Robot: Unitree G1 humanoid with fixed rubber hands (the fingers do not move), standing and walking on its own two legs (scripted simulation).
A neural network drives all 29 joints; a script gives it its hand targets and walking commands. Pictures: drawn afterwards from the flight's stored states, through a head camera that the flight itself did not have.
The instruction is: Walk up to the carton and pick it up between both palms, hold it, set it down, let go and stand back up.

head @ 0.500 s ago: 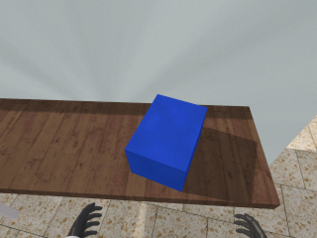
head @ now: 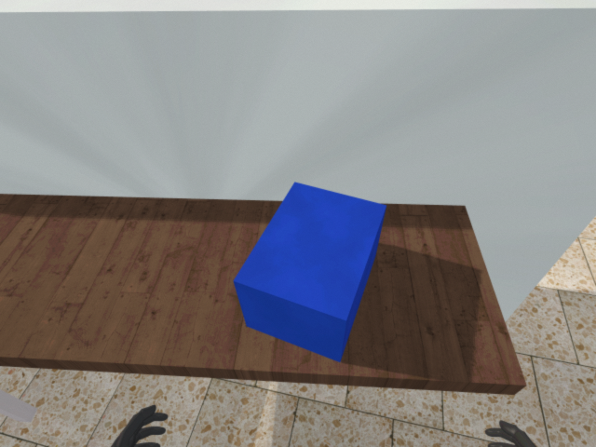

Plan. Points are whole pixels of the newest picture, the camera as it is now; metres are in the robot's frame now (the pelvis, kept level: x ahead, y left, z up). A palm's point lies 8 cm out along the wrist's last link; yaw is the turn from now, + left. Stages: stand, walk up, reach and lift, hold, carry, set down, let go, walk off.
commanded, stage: stand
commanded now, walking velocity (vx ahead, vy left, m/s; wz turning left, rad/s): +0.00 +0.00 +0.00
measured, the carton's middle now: (315, 266) +0.43 +0.02 -0.05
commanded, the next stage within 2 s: none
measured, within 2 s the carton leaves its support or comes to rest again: neither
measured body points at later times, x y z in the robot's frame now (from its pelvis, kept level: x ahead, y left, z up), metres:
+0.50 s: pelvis +0.00 +0.00 +0.00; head +0.01 -0.01 +0.45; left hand +0.10 +0.29 -0.11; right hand +0.12 -0.29 -0.11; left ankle -0.02 +0.12 -0.74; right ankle +0.03 -0.12 -0.74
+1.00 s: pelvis +0.01 +0.00 +0.00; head +0.02 -0.02 +0.45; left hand +0.10 +0.29 -0.11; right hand +0.11 -0.29 -0.12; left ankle -0.02 +0.12 -0.74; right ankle +0.03 -0.12 -0.74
